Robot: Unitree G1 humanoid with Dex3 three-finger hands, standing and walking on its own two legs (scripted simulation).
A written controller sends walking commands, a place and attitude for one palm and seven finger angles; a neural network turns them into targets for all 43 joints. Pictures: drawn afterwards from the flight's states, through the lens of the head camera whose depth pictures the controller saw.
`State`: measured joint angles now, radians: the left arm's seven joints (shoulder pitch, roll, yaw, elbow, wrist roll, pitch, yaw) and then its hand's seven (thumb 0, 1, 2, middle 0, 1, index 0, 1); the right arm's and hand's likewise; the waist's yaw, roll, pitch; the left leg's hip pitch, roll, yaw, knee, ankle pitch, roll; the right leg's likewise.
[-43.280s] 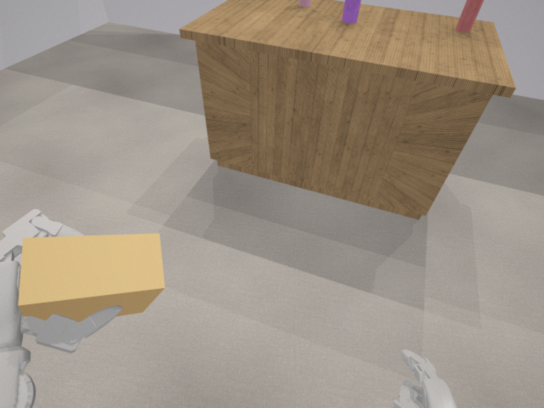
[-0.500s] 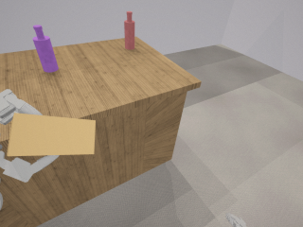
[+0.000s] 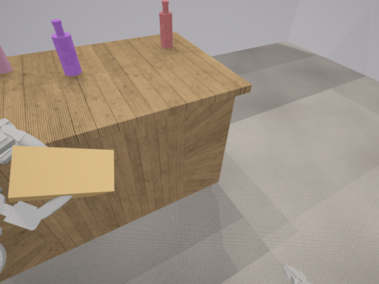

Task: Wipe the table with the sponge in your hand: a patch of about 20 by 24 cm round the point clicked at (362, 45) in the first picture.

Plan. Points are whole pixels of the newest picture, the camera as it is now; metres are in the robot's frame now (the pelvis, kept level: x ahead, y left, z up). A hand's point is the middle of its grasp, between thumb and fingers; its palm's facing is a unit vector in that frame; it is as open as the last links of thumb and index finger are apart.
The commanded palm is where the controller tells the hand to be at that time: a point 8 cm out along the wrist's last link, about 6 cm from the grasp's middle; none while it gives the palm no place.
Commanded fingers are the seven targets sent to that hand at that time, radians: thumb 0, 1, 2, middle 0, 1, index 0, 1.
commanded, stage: stop stepping back and stand still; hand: left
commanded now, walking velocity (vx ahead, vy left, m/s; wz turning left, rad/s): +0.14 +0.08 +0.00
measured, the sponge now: (75, 176) +0.23 +0.20 +0.19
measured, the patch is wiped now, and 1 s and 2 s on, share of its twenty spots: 1.00 1.00 1.00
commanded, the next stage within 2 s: stand and wait in 0.18 s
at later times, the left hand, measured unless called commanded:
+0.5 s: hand (48, 185) +0.19 +0.21 +0.22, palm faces +0.43 -0.82 -0.38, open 9.9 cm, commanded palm +0.15 +0.26 +0.24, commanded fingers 0.00 0.10 1.30 -1.20 -1.60 -1.20 -1.60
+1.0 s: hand (24, 167) +0.22 +0.25 +0.23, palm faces +0.45 -0.82 -0.35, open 9.9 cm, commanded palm +0.17 +0.29 +0.24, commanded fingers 0.00 0.10 1.30 -1.20 -1.60 -1.20 -1.60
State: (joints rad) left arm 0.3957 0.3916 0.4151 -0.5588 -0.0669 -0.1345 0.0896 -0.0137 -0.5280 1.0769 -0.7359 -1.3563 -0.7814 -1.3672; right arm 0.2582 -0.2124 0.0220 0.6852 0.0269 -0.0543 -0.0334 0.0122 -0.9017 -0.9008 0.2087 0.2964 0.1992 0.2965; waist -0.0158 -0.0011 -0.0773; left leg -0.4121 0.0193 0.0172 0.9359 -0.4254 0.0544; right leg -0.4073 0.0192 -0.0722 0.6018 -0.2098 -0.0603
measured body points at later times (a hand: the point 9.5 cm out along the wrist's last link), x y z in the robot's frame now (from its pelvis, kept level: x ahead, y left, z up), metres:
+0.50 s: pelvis -0.01 -0.02 +0.01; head -0.01 -0.02 +0.46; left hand +0.16 +0.25 +0.24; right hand +0.15 -0.27 -0.08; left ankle +0.00 +0.12 -0.73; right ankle +0.06 -0.10 -0.72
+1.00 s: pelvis +0.01 +0.01 +0.02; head +0.00 +0.01 +0.47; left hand +0.19 +0.29 +0.25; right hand +0.19 -0.21 -0.06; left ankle +0.00 +0.12 -0.72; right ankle +0.06 -0.10 -0.72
